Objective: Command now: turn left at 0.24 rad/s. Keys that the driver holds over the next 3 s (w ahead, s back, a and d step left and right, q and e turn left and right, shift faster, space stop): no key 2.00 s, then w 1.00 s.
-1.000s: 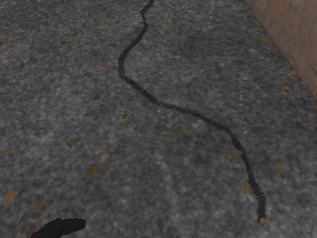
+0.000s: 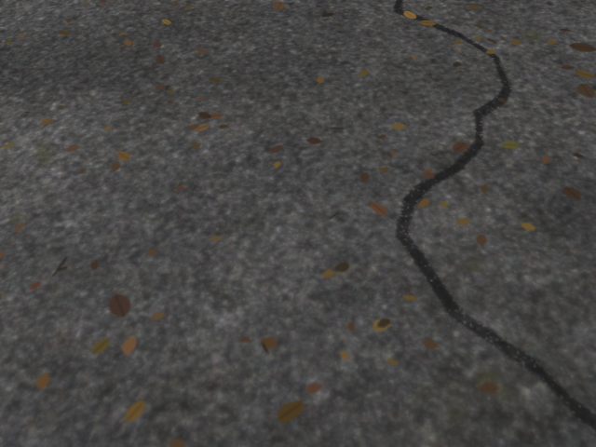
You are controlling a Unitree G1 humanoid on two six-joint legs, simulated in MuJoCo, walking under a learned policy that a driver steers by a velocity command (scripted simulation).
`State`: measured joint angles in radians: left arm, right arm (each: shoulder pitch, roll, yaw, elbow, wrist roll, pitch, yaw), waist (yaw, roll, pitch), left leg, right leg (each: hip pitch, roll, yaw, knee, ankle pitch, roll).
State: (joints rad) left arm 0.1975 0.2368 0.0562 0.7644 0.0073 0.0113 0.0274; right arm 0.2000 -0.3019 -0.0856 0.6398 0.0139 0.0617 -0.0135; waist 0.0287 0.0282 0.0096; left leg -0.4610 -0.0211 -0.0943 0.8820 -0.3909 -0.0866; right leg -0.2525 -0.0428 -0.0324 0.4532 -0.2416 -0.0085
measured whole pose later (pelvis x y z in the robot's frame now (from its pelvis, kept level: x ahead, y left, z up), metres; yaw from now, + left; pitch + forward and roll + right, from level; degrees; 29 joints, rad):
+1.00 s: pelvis +0.01 +0.03 -0.01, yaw +2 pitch -2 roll +0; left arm 0.26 0.23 0.03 0.95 0.00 0.01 0.04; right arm 0.19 -0.22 -0.04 0.89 0.00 0.02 -0.02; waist 0.02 0.01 0.04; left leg -0.21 -0.02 -0.06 0.55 -0.31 0.00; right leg -0.18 -0.07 -0.05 0.52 -0.31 0.05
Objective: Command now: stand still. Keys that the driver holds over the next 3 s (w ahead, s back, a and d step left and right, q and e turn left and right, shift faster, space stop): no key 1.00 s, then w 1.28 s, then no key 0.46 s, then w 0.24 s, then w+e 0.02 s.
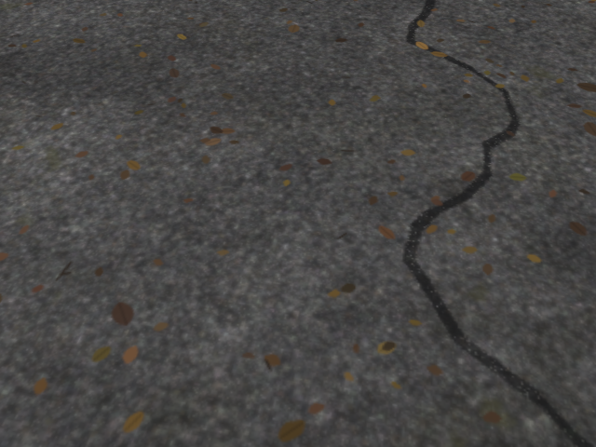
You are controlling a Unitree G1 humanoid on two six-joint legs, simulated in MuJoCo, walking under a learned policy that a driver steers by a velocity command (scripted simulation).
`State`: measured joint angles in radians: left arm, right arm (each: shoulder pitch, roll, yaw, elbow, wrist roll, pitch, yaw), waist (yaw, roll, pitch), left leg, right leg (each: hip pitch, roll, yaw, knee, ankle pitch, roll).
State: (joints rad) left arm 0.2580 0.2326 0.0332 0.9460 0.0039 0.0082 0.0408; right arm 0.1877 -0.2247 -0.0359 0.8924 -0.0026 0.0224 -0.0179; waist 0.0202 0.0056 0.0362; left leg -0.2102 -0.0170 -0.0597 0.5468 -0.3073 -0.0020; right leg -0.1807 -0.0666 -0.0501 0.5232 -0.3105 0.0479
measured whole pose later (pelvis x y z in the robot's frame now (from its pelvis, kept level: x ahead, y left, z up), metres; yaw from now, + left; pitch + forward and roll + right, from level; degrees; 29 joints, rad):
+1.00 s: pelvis +0.00 -0.01 +0.00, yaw +0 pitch -1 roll +0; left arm 0.33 0.18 0.02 1.08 0.00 0.00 0.05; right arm 0.22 -0.19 -0.02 1.07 0.01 0.03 -0.03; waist 0.01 0.00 0.04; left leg -0.21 -0.01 -0.06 0.51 -0.28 -0.01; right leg -0.18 -0.06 -0.05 0.50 -0.30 0.04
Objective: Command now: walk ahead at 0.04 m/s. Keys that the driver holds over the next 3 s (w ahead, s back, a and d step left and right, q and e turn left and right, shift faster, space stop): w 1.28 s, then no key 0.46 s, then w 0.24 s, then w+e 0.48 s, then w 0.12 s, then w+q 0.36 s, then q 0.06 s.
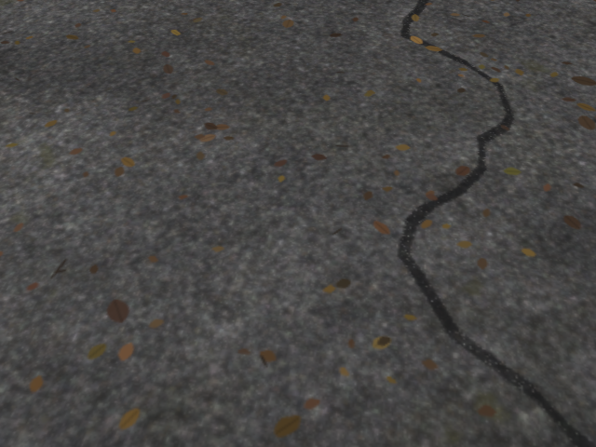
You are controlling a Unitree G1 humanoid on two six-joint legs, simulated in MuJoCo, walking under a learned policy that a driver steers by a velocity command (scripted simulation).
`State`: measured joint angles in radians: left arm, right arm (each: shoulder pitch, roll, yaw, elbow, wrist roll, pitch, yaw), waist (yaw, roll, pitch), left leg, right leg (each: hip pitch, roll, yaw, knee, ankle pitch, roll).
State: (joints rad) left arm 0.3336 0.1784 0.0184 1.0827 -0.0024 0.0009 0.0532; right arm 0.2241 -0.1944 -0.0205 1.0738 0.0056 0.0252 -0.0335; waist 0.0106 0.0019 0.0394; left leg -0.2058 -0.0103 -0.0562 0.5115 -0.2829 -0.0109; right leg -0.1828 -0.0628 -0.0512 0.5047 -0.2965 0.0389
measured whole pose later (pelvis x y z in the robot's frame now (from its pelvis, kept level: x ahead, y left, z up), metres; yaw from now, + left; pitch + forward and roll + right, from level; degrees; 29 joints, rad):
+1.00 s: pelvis +0.37 -0.14 +0.01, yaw -1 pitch +1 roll +0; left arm 0.48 0.18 0.02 1.02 0.00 -0.10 0.01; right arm 0.04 -0.24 -0.06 0.88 0.02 -0.08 0.01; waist 0.07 0.03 -0.02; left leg -0.71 0.09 -0.02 0.67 0.14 0.03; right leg 0.04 0.08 -0.05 0.15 -0.22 -0.09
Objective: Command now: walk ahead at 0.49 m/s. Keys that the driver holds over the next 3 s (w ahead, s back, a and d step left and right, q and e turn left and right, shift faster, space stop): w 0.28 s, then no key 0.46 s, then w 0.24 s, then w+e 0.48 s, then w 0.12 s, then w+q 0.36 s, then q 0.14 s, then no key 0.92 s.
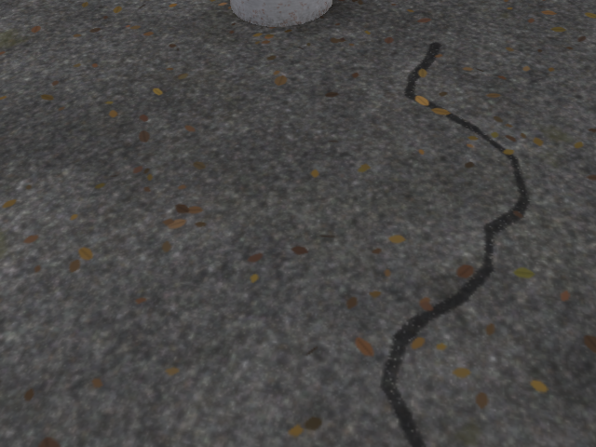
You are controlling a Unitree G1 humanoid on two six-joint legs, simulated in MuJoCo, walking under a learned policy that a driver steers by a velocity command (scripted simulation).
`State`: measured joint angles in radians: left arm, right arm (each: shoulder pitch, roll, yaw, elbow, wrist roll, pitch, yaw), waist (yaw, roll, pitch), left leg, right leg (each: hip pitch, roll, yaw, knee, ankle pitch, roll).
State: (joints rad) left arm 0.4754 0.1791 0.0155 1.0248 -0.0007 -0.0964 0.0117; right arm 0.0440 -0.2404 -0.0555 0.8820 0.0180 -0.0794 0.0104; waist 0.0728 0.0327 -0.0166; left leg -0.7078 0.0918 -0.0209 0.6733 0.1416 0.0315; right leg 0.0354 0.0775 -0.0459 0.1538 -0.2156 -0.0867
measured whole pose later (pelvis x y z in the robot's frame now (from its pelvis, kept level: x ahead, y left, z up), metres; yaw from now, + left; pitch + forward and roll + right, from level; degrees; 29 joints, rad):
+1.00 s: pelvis +0.41 +0.03 -0.01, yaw +1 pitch +2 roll -1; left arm 0.17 0.25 0.08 0.95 -0.03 -0.03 0.02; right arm 0.31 -0.23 -0.05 1.09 -0.01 -0.05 -0.03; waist -0.04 -0.02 -0.05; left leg -0.22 0.02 0.04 0.50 -0.31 0.05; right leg -0.42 0.02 -0.02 0.66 -0.32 -0.04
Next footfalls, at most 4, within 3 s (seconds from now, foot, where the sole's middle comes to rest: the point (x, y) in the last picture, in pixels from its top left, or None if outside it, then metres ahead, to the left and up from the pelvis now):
0.20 left None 0.32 0.13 -0.78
0.62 right None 0.51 -0.09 -0.78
0.94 left None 0.42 0.13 -0.78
1.38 right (411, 375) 0.71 -0.16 -0.78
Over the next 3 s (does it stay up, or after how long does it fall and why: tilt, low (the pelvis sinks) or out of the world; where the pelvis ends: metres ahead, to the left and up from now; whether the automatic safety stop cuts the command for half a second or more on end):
stays up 1.11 -0.12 -0.02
